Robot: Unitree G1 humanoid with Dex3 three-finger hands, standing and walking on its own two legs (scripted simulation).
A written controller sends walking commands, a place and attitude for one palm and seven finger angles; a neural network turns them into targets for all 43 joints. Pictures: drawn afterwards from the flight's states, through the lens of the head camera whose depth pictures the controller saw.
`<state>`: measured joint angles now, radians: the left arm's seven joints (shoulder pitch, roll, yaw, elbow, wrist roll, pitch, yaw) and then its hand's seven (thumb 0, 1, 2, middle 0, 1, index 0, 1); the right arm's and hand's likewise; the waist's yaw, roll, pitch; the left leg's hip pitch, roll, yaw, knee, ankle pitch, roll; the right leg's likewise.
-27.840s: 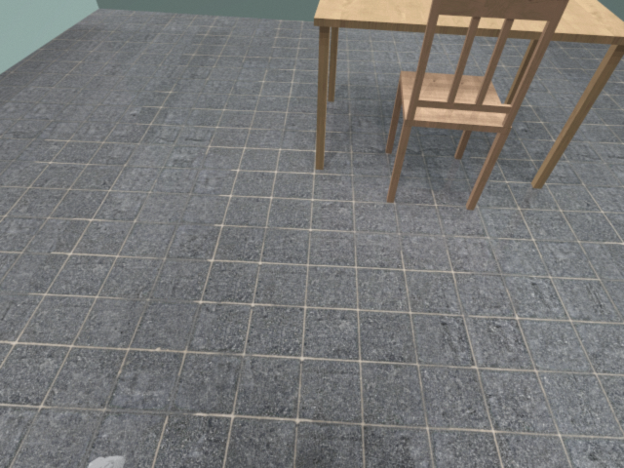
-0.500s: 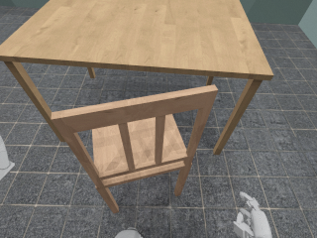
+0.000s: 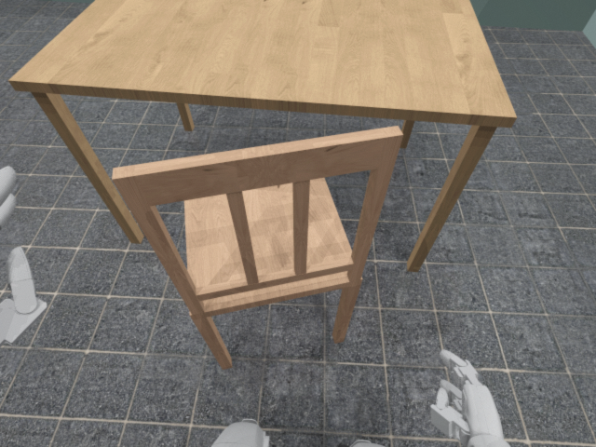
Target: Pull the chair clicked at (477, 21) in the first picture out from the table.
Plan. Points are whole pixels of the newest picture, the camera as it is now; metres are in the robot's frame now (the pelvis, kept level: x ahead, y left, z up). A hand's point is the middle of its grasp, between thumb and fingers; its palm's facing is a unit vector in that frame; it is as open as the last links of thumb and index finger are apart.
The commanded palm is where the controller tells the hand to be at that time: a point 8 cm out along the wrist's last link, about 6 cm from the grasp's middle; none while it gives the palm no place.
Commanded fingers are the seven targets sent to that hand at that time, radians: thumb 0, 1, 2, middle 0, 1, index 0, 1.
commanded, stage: step back with the hand held close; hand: left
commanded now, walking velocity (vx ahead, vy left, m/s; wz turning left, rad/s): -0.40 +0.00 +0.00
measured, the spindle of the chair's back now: (244, 242) +0.45 +0.13 -0.08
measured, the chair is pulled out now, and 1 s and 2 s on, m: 0.18 0.18 0.18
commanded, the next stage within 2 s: stop stepping back and stand still in 0.06 s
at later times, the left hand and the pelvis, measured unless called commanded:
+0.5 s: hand out of the picture +0.09 +0.28 +0.17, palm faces +0.47 -0.77 -0.43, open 7.4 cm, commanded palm +0.03 +0.32 +0.19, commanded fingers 0.00 0.90 0.90 -0.20 -0.30 -0.20 -0.30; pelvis -0.10 +0.01 +0.00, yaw +2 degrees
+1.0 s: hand out of the picture +0.06 +0.29 +0.17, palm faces +0.45 -0.77 -0.46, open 7.4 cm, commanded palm +0.01 +0.32 +0.19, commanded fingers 0.00 0.90 0.90 -0.20 -0.30 -0.20 -0.30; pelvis -0.13 +0.02 +0.01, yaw +1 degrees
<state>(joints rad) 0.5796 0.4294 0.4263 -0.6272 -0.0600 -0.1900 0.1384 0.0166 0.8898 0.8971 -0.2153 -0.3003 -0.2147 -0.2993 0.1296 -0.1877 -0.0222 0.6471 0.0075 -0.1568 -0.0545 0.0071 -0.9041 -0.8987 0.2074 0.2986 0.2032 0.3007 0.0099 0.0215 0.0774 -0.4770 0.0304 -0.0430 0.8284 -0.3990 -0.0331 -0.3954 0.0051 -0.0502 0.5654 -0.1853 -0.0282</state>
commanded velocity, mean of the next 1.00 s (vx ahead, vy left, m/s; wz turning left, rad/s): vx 0.04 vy -0.01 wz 0.00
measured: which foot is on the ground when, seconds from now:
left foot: up 0.00-0.12, down 0.14-1.00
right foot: down 0.00-0.16, up 0.18-0.26, down 0.28-1.00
